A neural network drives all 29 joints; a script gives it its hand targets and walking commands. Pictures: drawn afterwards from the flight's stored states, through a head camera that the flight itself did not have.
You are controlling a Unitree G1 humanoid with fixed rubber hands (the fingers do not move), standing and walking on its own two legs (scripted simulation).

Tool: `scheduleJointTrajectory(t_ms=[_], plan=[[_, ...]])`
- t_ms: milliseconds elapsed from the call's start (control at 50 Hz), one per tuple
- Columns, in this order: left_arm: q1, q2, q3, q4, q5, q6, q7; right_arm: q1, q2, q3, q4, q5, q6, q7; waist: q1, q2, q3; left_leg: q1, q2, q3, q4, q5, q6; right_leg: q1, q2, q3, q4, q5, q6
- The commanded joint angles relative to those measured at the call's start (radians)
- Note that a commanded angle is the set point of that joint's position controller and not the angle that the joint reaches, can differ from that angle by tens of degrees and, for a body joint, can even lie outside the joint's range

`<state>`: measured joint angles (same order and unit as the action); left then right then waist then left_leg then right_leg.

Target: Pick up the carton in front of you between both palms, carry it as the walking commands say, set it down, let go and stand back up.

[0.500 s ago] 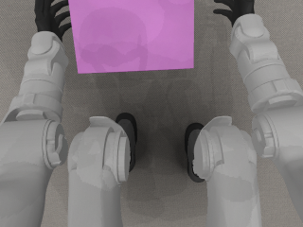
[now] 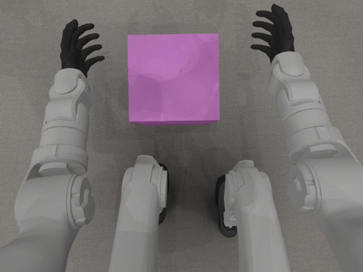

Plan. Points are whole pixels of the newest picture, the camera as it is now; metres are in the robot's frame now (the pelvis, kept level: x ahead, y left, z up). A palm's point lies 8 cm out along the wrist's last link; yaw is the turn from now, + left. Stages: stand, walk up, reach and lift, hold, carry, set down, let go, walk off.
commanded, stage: set down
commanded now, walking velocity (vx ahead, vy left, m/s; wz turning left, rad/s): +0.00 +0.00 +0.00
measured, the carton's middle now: (175, 88) +0.50 +0.07 -0.33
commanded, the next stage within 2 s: let go in 0.56 s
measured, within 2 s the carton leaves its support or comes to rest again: neither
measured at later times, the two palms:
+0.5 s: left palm (5, 31) +0.48 +0.26 +0.04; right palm (341, 7) +0.53 -0.14 +0.04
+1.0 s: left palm out of the picture +0.38 +0.27 +0.16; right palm out of the picture +0.42 -0.17 +0.15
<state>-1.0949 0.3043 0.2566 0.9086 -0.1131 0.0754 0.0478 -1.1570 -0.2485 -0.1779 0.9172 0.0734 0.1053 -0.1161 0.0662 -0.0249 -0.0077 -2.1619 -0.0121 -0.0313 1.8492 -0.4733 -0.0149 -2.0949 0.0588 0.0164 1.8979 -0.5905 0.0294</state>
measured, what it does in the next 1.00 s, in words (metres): rises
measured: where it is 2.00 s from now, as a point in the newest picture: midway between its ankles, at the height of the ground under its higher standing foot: (192, 210)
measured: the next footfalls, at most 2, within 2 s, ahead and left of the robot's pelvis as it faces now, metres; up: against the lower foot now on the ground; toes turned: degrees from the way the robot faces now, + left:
none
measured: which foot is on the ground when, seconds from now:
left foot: down 0.00-1.00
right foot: down 0.00-1.00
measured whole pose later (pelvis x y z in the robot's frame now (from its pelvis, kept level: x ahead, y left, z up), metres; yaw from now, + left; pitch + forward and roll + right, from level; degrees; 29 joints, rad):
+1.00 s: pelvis +0.08 +0.02 +0.26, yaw +1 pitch +31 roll -1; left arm -0.32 0.22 0.18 0.59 0.03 0.04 -0.08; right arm -0.35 -0.15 -0.16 0.59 -0.06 0.05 -0.02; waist 0.04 -0.01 -0.08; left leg -1.08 -0.02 -0.02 0.83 -0.28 0.01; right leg -1.02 0.02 0.05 0.84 -0.36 0.03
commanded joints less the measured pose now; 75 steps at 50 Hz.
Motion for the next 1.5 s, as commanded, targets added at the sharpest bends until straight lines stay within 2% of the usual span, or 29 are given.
scheduleJointTrajectory(t_ms=[0, 160, 380, 580, 700, 840, 920, 1060, 1140, 1220, 1300, 1400, 1480], plan=[[-0.179, 0.131, 0.026, -0.146, 0.009, -0.005, -0.007, -0.203, -0.082, -0.004, -0.153, -0.005, -0.007, 0.001, 0.037, 0.004, -1.049, 0.723, -0.039, 0.104, -0.191, 0.276, -0.028, 0.449, 0.049, -0.092, -0.234, 0.192, 0.005], [-0.114, 0.128, 0.044, -0.251, 0.024, 0.04, -0.031, -0.151, -0.08, -0.015, -0.266, -0.027, 0.038, 0.007, 0.031, -0.024, -1.15, 0.867, -0.051, 0.115, -0.325, 0.348, -0.027, 0.624, 0.054, -0.098, -0.374, 0.266, 0.016], [-0.03, 0.084, 0.065, -0.234, 0.066, 0.023, -0.059, -0.041, -0.05, -0.051, -0.219, -0.054, 0.016, 0.042, 0.02, 0.015, -1.051, 1.025, -0.048, 0.089, -0.54, 0.428, -0.026, 0.695, 0.044, -0.075, -0.597, 0.34, 0.018], [0.035, 0.052, 0.083, -0.199, 0.116, -0.001, -0.079, 0.026, -0.026, -0.076, -0.193, -0.099, -0.009, 0.067, 0.013, 0.004, -0.987, 1.169, -0.039, 0.07, -0.738, 0.459, -0.022, 0.849, 0.027, -0.055, -0.797, 0.388, 0.018], [0.25, 0.052, 0.065, -0.267, 0.188, 0.002, -0.11, 0.262, 0.011, -0.073, -0.275, -0.174, 0.002, 0.05, 0.003, 0.01, -1.039, 1.37, -0.045, 0.071, -0.84, 0.522, -0.007, 1.031, 0.031, -0.053, -0.915, 0.451, 0.022], [0.515, 0.039, -0.018, -0.411, 0.175, -0.018, -0.13, 0.522, 0.026, -0.023, -0.44, -0.151, -0.031, 0.065, -0.004, 0.043, -0.854, 1.605, -0.028, 0.028, -0.975, 0.563, 0.008, 1.136, 0.017, -0.042, -1.055, 0.445, 0.006], [0.661, 0.01, -0.057, -0.425, 0.144, -0.045, -0.132, 0.672, 0.026, -0.001, -0.439, -0.131, -0.065, 0.092, -0.018, 0.053, -0.72, 1.691, -0.018, 0.004, -1.04, 0.587, 0.009, 1.196, 0.008, -0.032, -1.12, 0.448, -0.001], [0.964, -0.017, -0.108, -0.436, 0.118, -0.091, -0.119, 0.964, 0.008, 0.034, -0.413, -0.119, -0.119, 0.119, -0.034, 0.062, -0.592, 1.878, -0.01, -0.024, -1.135, 0.749, 0.006, 1.338, 0.007, -0.021, -1.226, 0.539, -0.005], [1.103, -0.018, -0.132, -0.475, 0.11, -0.114, -0.111, 1.1, -0.011, 0.05, -0.444, -0.113, -0.142, 0.132, -0.037, 0.057, -0.501, 1.97, -0.012, -0.028, -1.214, 0.788, 0.004, 1.471, 0.002, -0.009, -1.308, 0.585, -0.009], [1.216, -0.018, -0.159, -0.517, 0.103, -0.126, -0.107, 1.221, -0.021, 0.069, -0.488, -0.102, -0.156, 0.14, -0.043, 0.038, -0.392, 2.034, -0.017, -0.017, -1.306, 0.763, 0.001, 1.639, -0.004, 0.003, -1.398, 0.626, -0.011], [1.284, -0.013, -0.179, -0.542, 0.1, -0.117, -0.109, 1.306, -0.028, 0.091, -0.522, -0.09, -0.15, 0.148, -0.058, -0.001, -0.253, 2.055, -0.029, 0.007, -1.398, 0.637, -0.003, 1.789, -0.012, 0.008, -1.48, 0.636, -0.01], [1.3, 0.003, -0.187, -0.562, 0.102, -0.065, -0.118, 1.336, -0.033, 0.113, -0.554, -0.08, -0.099, 0.167, -0.063, -0.019, -0.075, 2.088, -0.042, 0.031, -1.46, 0.453, 0.0, 1.848, -0.027, 0.01, -1.553, 0.517, -0.008], [1.282, 0.015, -0.179, -0.566, 0.118, -0.015, -0.125, 1.331, -0.034, 0.121, -0.569, -0.078, -0.053, 0.18, -0.061, -0.017, 0.033, 2.143, -0.057, 0.044, -1.459, 0.373, 0.001, 1.813, -0.049, 0.017, -1.592, 0.411, -0.015]])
